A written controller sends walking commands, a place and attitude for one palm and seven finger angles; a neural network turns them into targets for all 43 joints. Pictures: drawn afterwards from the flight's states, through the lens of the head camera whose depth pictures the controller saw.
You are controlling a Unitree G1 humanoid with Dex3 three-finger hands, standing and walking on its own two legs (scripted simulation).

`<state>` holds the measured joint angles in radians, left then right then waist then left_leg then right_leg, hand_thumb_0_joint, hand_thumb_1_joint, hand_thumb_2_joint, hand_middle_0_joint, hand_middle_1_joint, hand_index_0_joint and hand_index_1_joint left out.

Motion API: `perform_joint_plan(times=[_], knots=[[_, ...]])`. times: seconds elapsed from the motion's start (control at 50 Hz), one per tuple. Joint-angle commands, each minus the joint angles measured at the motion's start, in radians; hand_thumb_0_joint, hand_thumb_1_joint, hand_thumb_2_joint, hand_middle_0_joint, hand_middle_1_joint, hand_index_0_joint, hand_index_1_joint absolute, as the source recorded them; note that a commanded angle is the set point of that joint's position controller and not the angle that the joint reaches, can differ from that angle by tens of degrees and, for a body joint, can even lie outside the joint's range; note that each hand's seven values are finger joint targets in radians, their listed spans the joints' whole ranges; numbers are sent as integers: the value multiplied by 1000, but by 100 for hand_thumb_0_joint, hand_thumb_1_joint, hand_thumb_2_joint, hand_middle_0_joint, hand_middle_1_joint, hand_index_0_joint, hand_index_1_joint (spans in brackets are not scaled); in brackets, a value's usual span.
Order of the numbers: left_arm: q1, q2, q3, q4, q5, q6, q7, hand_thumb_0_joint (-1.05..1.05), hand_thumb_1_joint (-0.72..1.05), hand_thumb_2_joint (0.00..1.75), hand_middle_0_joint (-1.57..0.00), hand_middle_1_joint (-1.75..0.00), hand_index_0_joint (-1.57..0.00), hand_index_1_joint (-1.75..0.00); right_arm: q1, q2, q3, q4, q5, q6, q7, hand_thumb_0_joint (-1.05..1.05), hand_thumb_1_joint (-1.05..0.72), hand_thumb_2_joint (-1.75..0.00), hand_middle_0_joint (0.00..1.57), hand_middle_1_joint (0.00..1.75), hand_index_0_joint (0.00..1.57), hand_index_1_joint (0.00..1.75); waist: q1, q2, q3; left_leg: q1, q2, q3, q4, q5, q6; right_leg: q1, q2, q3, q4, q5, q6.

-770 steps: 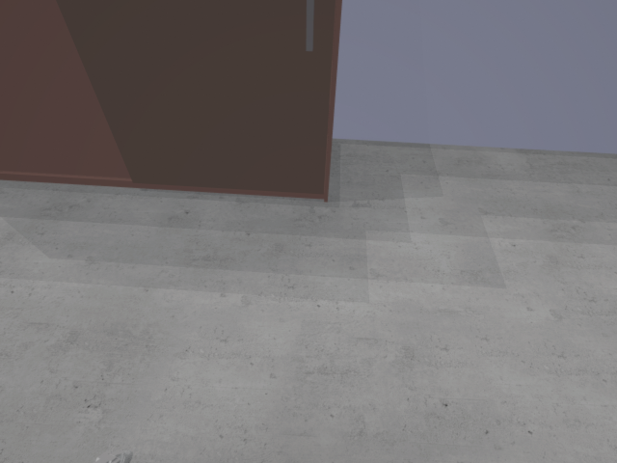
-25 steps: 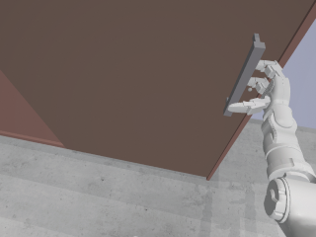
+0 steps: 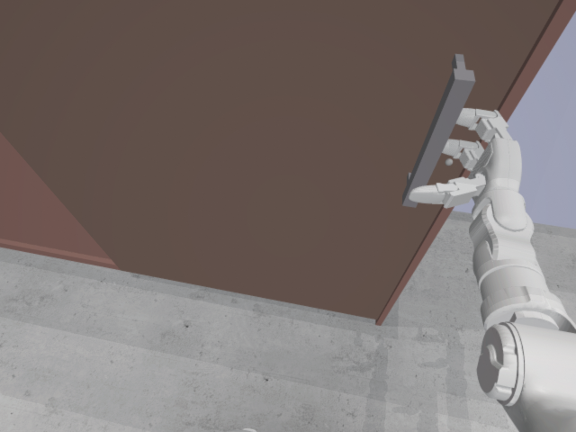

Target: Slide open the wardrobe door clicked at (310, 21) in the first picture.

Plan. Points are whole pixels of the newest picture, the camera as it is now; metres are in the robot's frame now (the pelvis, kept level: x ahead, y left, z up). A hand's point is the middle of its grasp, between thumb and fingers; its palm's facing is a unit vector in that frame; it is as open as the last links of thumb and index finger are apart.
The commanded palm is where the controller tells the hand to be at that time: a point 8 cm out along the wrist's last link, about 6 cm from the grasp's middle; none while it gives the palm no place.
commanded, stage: slide the fingers in behind the handle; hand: right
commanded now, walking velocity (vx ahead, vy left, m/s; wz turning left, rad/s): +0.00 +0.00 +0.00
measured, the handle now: (430, 140) +0.52 -0.13 +0.12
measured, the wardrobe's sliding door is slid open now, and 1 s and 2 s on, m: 0.00 0.00 0.00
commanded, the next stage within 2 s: grip the handle and tug to test in 1.34 s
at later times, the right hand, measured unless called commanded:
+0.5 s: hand (423, 157) +0.48 -0.11 +0.13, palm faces +0.02 +1.00 +0.02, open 13.9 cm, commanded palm +0.45 -0.17 +0.12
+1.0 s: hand (419, 156) +0.48 -0.11 +0.12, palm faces +0.06 +1.00 +0.00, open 13.8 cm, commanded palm +0.45 -0.15 +0.12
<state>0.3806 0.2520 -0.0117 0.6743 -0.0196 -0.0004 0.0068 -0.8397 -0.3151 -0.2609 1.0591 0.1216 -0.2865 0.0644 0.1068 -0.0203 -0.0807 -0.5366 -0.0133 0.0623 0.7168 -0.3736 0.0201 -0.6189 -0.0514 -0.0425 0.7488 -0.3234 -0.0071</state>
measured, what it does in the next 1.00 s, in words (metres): stands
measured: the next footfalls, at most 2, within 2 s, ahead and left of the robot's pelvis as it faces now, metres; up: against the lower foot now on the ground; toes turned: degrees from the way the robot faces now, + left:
none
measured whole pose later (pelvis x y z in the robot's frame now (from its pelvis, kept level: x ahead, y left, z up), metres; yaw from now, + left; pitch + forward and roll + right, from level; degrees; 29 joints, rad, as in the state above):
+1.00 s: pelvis +0.00 +0.01 +0.00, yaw +0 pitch +11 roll +1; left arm 0.38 0.25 0.00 0.69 -0.01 -0.01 -0.01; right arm -0.86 -0.24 -0.21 1.06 0.11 -0.30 -0.03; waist 0.10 -0.03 -0.09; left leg -0.54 -0.02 0.07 0.72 -0.38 0.03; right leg -0.62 -0.05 -0.03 0.74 -0.32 0.01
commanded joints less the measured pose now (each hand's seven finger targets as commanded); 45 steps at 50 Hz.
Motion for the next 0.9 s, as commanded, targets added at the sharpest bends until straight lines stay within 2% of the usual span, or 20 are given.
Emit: perform_joint_plan(times=[0.0,0.06,0.1,0.18,0.2,0.22,0.28,0.36,0.44,0.48,0.52,0.54,0.56,0.58,0.64,0.66,0.72,0.8,0.84,0.88], knots=[[80,150,62,-77,2,-36,6,0,90,90,-20,-30,-20,-30,-499,-126,20,-266,2,-90,-7,0,50,-30,30,120,30,120,14,-63,-399,13,-38,-25,-75,329,-3,371,34,62,-50,277,-21],[81,154,62,-63,1,-37,6,0,90,90,-20,-30,-20,-30,-539,-128,29,-238,-4,-85,-18,0,50,-30,30,120,30,120,34,-29,-340,-16,-39,-25,-85,293,-6,340,30,66,-53,233,-22],[86,158,63,-66,3,-38,6,0,90,90,-20,-30,-20,-30,-528,-145,7,-227,-3,-80,-26,0,50,-30,30,120,30,120,24,7,-347,11,-39,-28,-85,301,-7,316,34,63,-56,227,-25],[87,155,60,-65,6,-39,5,0,90,90,-20,-30,-20,-30,-539,-141,4,-221,-10,-79,-46,0,50,-30,30,120,30,120,24,7,-351,17,-37,-25,-82,300,-6,314,36,63,-57,228,-25],[81,151,60,-68,5,-40,3,0,90,90,-20,-30,-20,-30,-529,-130,10,-223,-12,-79,-45,0,50,-30,30,120,30,120,17,-18,-354,16,-37,-27,-80,307,-6,315,38,58,-57,232,-24],[80,151,60,-68,5,-40,4,0,90,90,-20,-30,-20,-30,-542,-117,26,-226,-13,-78,-44,0,50,-30,30,120,30,120,30,4,-351,12,-36,-29,-85,306,-9,313,37,57,-54,223,-26],[90,151,63,-63,8,-42,2,0,90,90,-20,-30,-20,-30,-552,-115,29,-225,-19,-86,-45,0,50,-30,30,120,30,120,29,-13,-357,1,-38,-25,-80,296,-4,328,36,64,-50,229,-24],[79,144,67,-66,7,-50,-6,0,90,90,-20,-30,-20,-30,-550,-31,90,-281,-8,-99,-42,0,50,-30,30,120,30,120,29,-56,-393,-16,-41,-20,-72,319,-1,383,34,66,-42,272,-18],[81,151,65,-62,5,-45,-4,0,90,90,-20,-30,-20,-30,-515,-93,24,-231,5,-78,-55,0,50,-30,30,120,30,120,18,23,-359,32,-39,-26,-84,331,-7,313,39,57,-52,239,-24],[80,151,61,-67,7,-40,-1,0,90,90,-20,-30,-20,-30,-490,-136,-14,-215,-6,-69,-72,0,50,-30,30,120,30,120,0,33,-337,63,-34,-31,-87,329,-8,267,45,48,-61,216,-27],[71,142,57,-79,9,-39,-4,0,90,90,-20,-30,-20,-30,-498,-114,7,-235,-23,-66,-86,0,50,-30,30,120,30,120,0,-4,-343,58,-31,-32,-81,343,-8,272,47,41,-62,227,-27],[76,142,58,-77,12,-37,-3,0,90,90,-20,-30,-20,-30,-487,-154,-29,-221,-32,-68,-97,0,50,-30,30,120,30,120,-9,22,-340,73,-31,-36,-81,351,-9,258,47,39,-59,226,-28],[72,140,56,-85,13,-35,-4,0,90,90,-20,-30,-20,-30,-478,-141,-14,-236,-36,-72,-98,0,50,-30,30,120,30,120,-8,4,-350,85,-30,-40,-80,364,-10,258,49,33,-60,232,-28],[78,144,58,-90,15,-33,-4,0,90,90,-20,-30,-20,-30,-461,-184,-58,-238,-36,-79,-106,0,50,-30,30,120,30,120,-19,44,-361,112,-31,-44,-79,377,-10,244,51,33,-55,237,-33],[67,135,57,-92,11,-33,-2,0,90,90,-20,-30,-20,-30,-495,-114,10,-241,-39,-84,-95,0,50,-30,30,120,30,120,7,27,-336,91,-29,-49,-91,365,-15,246,52,25,-58,205,-32],[70,138,58,-89,11,-34,-1,0,90,90,-20,-30,-20,-30,-500,-110,12,-227,-33,-79,-92,0,50,-30,30,120,30,120,15,55,-326,91,-30,-49,-97,355,-17,238,51,26,-60,191,-33],[71,142,60,-85,7,-32,6,0,90,90,-20,-30,-20,-30,-511,-144,-12,-219,-20,-76,-81,0,50,-30,30,120,30,120,12,48,-344,113,-26,-61,-106,356,-19,231,53,21,-62,176,-34],[77,136,60,-76,6,-32,5,0,90,90,-20,-30,-20,-30,-530,-99,28,-234,-19,-77,-69,0,50,-30,30,120,30,120,19,-9,-371,89,-27,-53,-97,377,-14,276,52,29,-57,217,-31],[77,133,61,-72,8,-36,0,0,90,90,-20,-30,-20,-30,-530,-57,54,-227,-13,-74,-72,0,50,-30,30,120,30,120,27,-7,-354,62,-30,-47,-102,362,-15,285,51,31,-55,212,-31],[85,138,64,-66,9,-36,0,0,90,90,-20,-30,-20,-30,-534,-69,48,-223,-16,-79,-77,0,50,-30,30,120,30,120,29,14,-346,60,-30,-46,-102,351,-14,280,50,35,-54,209,-32]])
